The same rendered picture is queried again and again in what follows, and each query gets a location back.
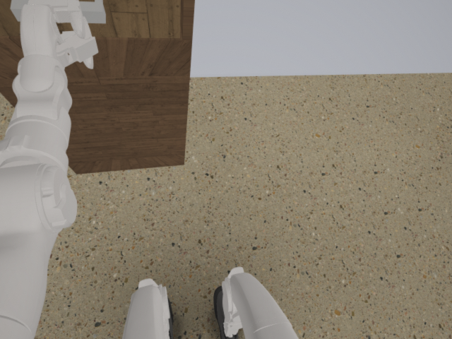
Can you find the robot right shin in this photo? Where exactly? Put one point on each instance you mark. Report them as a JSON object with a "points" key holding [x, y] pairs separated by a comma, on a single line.
{"points": [[232, 322]]}

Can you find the left robot forearm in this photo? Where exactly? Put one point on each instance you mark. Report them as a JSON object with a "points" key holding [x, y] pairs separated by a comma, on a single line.
{"points": [[40, 127]]}

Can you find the handle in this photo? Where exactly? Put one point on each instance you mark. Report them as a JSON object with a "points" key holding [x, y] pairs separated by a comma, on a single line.
{"points": [[94, 12]]}

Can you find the left robot upper arm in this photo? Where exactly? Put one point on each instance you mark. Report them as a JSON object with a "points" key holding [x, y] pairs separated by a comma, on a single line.
{"points": [[36, 203]]}

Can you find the left robot thigh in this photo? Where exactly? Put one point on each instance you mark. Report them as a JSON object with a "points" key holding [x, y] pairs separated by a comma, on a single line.
{"points": [[148, 310]]}

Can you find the drawer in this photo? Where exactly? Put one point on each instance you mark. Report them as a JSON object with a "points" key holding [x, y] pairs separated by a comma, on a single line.
{"points": [[124, 18]]}

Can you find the robot left hand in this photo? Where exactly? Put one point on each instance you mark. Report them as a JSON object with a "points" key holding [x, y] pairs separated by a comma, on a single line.
{"points": [[39, 33]]}

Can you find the cabinet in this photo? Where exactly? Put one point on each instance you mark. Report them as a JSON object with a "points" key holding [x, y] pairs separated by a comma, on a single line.
{"points": [[128, 112]]}

